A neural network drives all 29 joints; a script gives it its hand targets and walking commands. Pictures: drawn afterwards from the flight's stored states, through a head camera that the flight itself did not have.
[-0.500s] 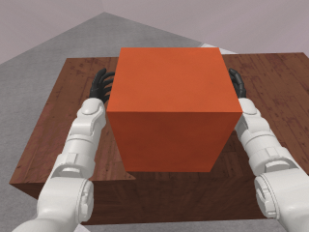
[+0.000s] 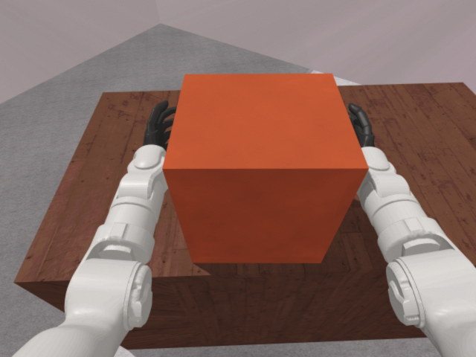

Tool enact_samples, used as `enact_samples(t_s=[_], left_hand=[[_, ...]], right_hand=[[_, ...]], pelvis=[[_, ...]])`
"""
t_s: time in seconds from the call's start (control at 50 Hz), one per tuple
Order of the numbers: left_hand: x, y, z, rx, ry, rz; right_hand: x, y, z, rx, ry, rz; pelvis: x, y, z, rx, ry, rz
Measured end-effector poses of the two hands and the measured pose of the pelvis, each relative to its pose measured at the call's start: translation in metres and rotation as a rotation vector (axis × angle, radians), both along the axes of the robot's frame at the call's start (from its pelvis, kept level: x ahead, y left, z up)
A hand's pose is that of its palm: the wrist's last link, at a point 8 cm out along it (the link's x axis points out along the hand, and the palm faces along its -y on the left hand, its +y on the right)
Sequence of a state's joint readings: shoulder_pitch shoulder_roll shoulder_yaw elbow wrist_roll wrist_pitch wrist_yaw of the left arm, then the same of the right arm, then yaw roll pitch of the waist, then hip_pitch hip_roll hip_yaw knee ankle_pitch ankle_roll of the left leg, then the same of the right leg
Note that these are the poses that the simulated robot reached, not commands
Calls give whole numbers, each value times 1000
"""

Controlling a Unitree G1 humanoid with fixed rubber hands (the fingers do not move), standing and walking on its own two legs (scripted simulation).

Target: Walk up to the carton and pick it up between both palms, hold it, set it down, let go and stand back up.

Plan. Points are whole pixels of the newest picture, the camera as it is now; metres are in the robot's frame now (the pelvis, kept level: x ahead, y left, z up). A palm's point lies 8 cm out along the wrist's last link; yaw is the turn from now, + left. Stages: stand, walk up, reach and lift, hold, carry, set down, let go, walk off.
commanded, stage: reach and lift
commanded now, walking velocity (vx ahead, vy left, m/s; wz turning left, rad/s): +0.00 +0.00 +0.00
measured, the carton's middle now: (257, 174) +0.43 +0.01 +0.07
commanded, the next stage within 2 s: none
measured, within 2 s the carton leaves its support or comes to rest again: leaves its support in 0.98 s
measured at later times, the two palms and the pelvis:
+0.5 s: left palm (157, 148) +0.43 +0.19 +0.13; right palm (359, 150) +0.44 -0.16 +0.13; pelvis +0.00 +0.00 +0.00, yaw +1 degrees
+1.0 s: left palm (152, 151) +0.42 +0.19 +0.13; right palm (362, 151) +0.42 -0.16 +0.14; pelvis +0.02 +0.00 +0.01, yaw +1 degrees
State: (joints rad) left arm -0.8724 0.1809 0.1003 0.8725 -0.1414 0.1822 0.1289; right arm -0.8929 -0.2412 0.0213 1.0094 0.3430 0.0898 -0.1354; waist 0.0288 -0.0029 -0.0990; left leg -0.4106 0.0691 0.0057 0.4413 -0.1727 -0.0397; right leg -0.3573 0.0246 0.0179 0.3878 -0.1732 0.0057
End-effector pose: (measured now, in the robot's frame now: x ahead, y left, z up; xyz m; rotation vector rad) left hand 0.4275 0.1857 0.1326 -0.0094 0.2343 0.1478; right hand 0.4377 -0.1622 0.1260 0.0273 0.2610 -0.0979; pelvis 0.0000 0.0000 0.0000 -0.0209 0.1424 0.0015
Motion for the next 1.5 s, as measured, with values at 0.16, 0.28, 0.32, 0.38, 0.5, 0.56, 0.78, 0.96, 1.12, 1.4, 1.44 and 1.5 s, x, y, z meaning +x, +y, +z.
enact_samples(t_s=[0.16, 0.28, 0.32, 0.38, 0.5, 0.56, 0.78, 0.96, 1.12, 1.4, 1.44, 1.5], left_hand=[[1, 0, -2, -4, -9, 5], [1, 0, -4, -2, -21, 6], [1, 0, -4, -1, -24, 6], [1, 0, -4, 2, -24, 5], [2, 0, -6, -4, -29, 8], [2, 0, -6, -4, -33, 8], [0, 1, -6, -20, -51, -3], [-9, 4, 0, 12, -84, -29], [-16, 8, 1, 9, -95, -26], [-34, 11, 4, 6, -68, 0], [-36, 11, 8, 11, -65, 3], [-39, 12, 20, 20, -83, 8]], right_hand=[[0, 1, 0, -2, 1, -6], [0, 1, 0, -2, -1, -6], [0, 1, 0, -4, -4, -7], [0, 1, 0, -2, -4, -8], [-1, 2, 0, -3, -6, -13], [-1, 1, 0, -7, -7, -12], [-3, 1, 3, -38, -28, 11], [-14, 2, 10, -113, -98, 29], [-19, 7, 13, -140, -127, 41], [-31, 10, 10, -134, -108, 54], [-33, 11, 10, -122, -105, 54], [-35, 12, 15, -100, -123, 49]], pelvis=[[-1, -3, 0, 1, 3, 6], [0, -4, 0, 2, 8, 9], [0, -4, 0, 2, 11, 10], [0, -3, 1, 3, 9, 10], [1, -2, 1, 4, 6, 9], [1, -1, 2, 4, 2, 8], [8, 1, 5, 7, -40, 5], [21, 4, 8, 14, -116, 22], [24, 5, 8, 12, -158, 36], [20, 4, 8, 5, -165, 44], [19, 4, 8, 4, -166, 45], [17, 5, 8, 4, -167, 47]])
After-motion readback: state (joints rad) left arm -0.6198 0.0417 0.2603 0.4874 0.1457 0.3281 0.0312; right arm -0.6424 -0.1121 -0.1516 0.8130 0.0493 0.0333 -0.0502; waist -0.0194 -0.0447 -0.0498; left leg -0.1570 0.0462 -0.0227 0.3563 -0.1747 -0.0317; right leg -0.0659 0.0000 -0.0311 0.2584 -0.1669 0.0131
